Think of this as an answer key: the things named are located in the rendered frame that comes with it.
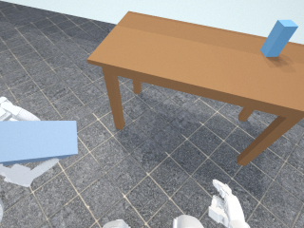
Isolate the right robot thigh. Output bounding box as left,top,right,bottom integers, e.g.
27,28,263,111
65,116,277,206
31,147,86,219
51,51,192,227
172,215,204,228

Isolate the robot left hand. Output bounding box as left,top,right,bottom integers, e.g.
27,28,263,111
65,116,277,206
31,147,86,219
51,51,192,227
0,96,59,187

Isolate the sponge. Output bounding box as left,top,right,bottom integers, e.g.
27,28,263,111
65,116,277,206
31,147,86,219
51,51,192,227
0,121,78,165

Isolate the table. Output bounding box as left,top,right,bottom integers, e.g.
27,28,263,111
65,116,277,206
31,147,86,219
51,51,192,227
87,11,304,166

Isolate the robot right hand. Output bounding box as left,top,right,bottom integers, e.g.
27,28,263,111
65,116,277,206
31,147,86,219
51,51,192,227
208,179,245,228

